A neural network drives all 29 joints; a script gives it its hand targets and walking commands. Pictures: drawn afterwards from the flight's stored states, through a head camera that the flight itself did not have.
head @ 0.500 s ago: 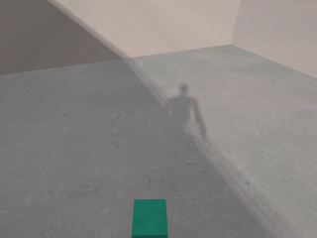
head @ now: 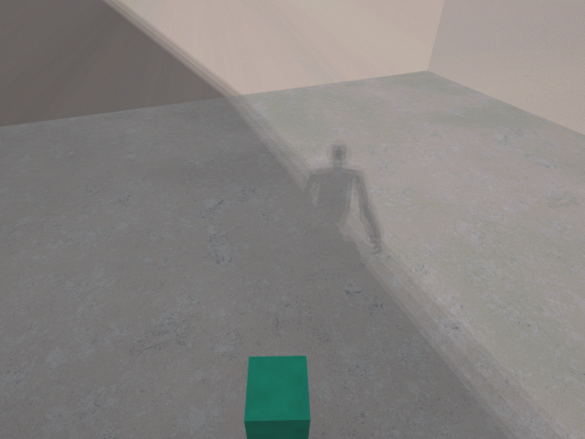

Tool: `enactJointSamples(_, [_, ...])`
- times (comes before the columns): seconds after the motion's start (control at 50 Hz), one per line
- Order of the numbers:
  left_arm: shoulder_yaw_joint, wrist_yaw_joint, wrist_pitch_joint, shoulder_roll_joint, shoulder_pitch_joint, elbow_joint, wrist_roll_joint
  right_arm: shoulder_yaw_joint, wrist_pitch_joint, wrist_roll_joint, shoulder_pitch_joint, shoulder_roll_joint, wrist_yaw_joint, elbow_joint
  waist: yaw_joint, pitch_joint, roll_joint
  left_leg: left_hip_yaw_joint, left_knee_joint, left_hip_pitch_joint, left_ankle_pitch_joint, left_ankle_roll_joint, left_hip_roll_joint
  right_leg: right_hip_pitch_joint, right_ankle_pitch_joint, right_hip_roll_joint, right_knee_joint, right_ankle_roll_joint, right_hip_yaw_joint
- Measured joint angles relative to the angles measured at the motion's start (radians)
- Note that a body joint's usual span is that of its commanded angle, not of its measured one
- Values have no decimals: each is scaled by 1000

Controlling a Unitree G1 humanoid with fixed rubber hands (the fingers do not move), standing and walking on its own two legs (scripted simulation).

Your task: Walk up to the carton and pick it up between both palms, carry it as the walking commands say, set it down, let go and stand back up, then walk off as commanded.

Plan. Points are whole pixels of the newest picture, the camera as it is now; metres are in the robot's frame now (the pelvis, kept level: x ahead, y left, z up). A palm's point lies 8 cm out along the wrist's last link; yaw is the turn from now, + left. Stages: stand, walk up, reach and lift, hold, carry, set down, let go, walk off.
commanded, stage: stand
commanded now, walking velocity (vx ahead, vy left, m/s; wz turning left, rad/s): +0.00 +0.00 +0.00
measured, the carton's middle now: (277, 399) +0.49 +0.07 -0.67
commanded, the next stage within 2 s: walk off in 0.58 s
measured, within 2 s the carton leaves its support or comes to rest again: neither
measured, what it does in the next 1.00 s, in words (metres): stands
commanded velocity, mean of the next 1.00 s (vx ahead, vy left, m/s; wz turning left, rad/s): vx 0.00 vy -0.05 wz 0.00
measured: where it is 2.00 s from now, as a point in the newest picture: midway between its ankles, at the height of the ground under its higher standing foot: outside the picture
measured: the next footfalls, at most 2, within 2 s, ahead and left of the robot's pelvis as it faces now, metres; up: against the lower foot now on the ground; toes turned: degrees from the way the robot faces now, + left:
left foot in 1.50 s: -0.02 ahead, +0.06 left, +0.00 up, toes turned -2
right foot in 1.70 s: +0.01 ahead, -0.22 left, +0.00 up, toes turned -3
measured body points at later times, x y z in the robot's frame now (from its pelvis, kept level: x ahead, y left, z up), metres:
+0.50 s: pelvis -0.02 +0.01 +0.00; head -0.08 +0.01 +0.45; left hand +0.05 +0.27 -0.13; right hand +0.07 -0.26 -0.10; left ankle +0.02 +0.09 -0.73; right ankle +0.01 -0.07 -0.73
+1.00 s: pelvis -0.02 +0.00 +0.00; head -0.05 +0.00 +0.45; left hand +0.04 +0.26 -0.13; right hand +0.07 -0.27 -0.11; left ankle +0.02 +0.09 -0.73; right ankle +0.01 -0.07 -0.73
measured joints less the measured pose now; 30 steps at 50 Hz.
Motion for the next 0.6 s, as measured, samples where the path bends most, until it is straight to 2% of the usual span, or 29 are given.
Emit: enactJointSamples(0.6, [0, 0, -2, 4, -28, 107, 0, 0, -6, 0, -14, -1, 0, 77, 0, 70, 0, 0, -45, 1, 60, 1, 1, 6, 64, -3, -56, 9, 0])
